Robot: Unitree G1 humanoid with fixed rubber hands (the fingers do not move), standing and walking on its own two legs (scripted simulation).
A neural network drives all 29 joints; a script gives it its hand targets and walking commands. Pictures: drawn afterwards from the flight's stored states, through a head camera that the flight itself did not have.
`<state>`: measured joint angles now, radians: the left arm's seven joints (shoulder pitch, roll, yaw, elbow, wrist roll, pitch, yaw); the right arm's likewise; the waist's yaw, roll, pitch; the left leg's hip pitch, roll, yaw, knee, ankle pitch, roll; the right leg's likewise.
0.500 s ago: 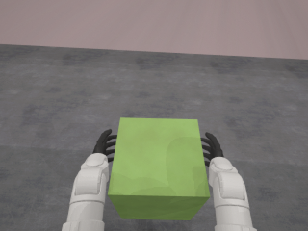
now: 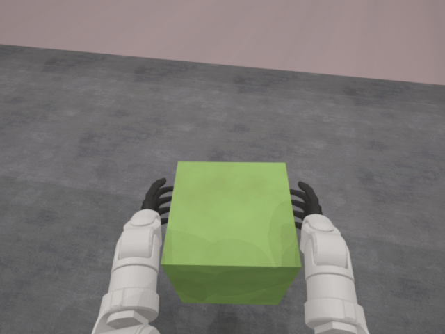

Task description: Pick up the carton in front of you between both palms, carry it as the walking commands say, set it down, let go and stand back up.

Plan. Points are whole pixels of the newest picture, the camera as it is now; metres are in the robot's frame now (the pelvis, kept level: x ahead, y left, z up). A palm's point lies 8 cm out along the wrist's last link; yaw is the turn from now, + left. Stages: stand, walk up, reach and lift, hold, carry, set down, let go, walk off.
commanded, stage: set down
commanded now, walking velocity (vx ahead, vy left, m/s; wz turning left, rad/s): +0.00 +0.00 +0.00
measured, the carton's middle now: (230, 237) +0.30 +0.00 -0.05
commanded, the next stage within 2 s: none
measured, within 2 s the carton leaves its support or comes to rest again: neither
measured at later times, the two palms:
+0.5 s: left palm (174, 236) +0.36 +0.14 -0.16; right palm (291, 245) +0.35 -0.16 -0.18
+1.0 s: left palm (191, 242) +0.41 +0.11 -0.30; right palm (290, 253) +0.38 -0.19 -0.31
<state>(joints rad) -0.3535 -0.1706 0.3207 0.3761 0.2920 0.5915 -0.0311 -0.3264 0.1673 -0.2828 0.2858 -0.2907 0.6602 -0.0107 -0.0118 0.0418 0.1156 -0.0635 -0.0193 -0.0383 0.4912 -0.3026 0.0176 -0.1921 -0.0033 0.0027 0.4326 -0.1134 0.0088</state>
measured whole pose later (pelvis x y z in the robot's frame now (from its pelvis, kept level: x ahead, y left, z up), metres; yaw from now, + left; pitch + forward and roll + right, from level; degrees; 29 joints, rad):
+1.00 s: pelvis -0.05 +0.00 -0.22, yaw +4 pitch +45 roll +3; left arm -0.87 -0.06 0.38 0.71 0.17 0.20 0.08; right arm -0.80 0.03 -0.46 0.59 -0.22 0.24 -0.02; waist -0.08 0.06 -0.21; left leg -1.77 -0.10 -0.01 1.58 -0.59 0.00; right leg -1.91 -0.01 0.07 1.48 -0.36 0.03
